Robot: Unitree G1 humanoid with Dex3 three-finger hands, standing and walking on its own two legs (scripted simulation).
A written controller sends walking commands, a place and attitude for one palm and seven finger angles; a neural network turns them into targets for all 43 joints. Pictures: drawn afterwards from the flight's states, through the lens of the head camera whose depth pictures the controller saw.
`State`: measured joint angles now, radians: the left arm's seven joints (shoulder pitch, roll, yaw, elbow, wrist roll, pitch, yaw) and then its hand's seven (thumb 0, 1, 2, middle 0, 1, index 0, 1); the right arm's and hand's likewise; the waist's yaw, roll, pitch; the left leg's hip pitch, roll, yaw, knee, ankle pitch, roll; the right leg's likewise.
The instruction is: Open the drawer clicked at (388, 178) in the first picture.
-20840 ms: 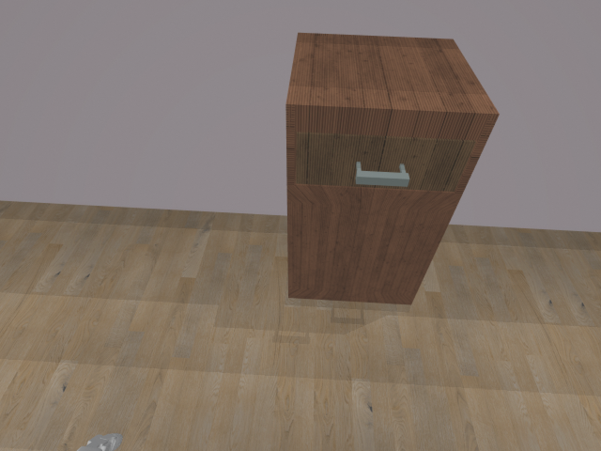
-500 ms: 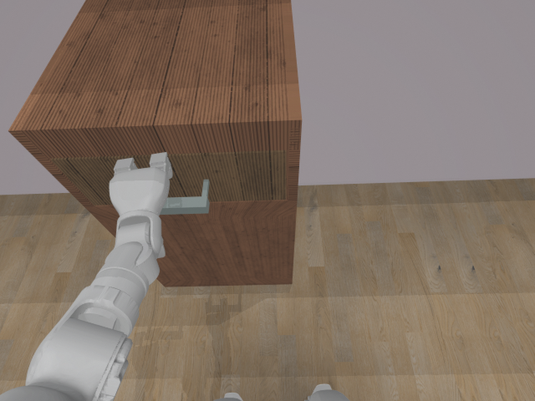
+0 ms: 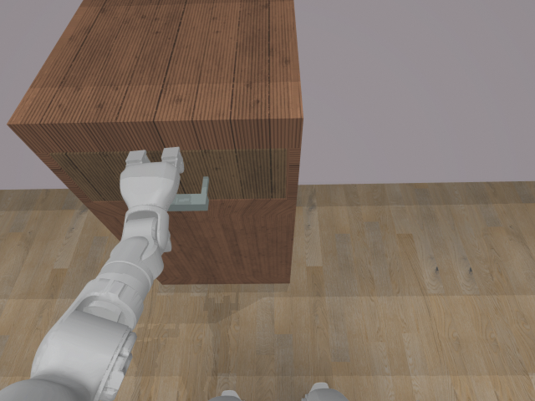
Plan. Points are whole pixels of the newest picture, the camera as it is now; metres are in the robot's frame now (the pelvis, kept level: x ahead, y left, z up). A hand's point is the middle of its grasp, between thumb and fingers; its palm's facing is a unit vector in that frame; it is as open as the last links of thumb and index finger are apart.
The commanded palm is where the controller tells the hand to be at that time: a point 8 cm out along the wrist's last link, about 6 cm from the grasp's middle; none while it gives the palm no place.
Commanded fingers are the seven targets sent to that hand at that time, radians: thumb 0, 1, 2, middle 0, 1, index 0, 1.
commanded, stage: re-aim the fingers above the handle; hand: left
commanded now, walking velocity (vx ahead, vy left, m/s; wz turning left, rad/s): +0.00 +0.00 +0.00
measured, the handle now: (176, 192) +0.49 +0.18 -0.06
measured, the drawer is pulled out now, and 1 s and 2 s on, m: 0.00 0.00 0.00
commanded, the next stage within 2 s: none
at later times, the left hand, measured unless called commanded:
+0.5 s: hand (156, 202) +0.44 +0.19 +0.00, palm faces -0.01 -0.01 -1.00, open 13.8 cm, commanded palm +0.42 +0.18 +0.06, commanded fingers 0.00 -0.50 0.30 -0.30 -1.20 -0.30 -1.20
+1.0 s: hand (152, 211) +0.42 +0.20 -0.01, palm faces -0.05 -0.03 -1.00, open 13.8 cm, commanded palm +0.39 +0.18 +0.06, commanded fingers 0.00 -0.50 0.30 -0.30 -1.20 -0.30 -1.20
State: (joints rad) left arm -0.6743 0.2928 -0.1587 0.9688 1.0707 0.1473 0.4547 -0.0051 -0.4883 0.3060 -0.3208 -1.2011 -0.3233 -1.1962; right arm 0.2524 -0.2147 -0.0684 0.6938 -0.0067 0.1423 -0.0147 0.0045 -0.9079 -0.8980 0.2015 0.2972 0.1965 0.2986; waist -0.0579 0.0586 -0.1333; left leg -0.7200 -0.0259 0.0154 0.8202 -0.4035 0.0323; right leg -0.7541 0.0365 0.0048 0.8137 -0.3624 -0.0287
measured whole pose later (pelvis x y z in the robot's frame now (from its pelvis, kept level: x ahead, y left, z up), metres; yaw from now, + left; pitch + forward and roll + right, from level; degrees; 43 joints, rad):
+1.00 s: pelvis +0.01 +0.01 +0.00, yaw +0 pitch +17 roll -1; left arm -0.56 0.34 -0.16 0.86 1.08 0.00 0.41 -0.01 -0.49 0.31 -0.32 -1.20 -0.32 -1.20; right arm 0.29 -0.23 -0.09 0.69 -0.01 0.12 -0.02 0.00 -0.91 -0.90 0.20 0.30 0.20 0.30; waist -0.04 0.05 -0.14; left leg -0.69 -0.03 0.01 0.80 -0.41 0.04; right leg -0.71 0.03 0.00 0.78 -0.36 -0.02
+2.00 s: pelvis +0.00 +0.00 +0.01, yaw +1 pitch +14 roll +0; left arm -0.49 0.30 -0.25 0.73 1.04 -0.06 0.30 -0.01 -0.49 0.31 -0.32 -1.20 -0.32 -1.20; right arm 0.26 -0.23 -0.06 0.68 -0.01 0.10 -0.06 0.01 -0.91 -0.90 0.20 0.30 0.20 0.30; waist -0.03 0.03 -0.12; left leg -0.64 -0.04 -0.01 0.79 -0.39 0.03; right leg -0.67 0.02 -0.02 0.78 -0.36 -0.03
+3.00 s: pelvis -0.01 +0.00 -0.02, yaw -1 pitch +20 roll +0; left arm -0.61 0.31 -0.11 0.97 1.12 -0.02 0.47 0.00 -0.49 0.31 -0.29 -1.22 -0.32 -1.20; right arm 0.31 -0.22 -0.06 0.69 -0.02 0.11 -0.02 0.00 -0.91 -0.90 0.20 0.30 0.20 0.30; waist -0.06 0.04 -0.20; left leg -0.86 -0.02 0.02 0.96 -0.46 0.04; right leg -0.90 0.04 0.01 0.94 -0.40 -0.03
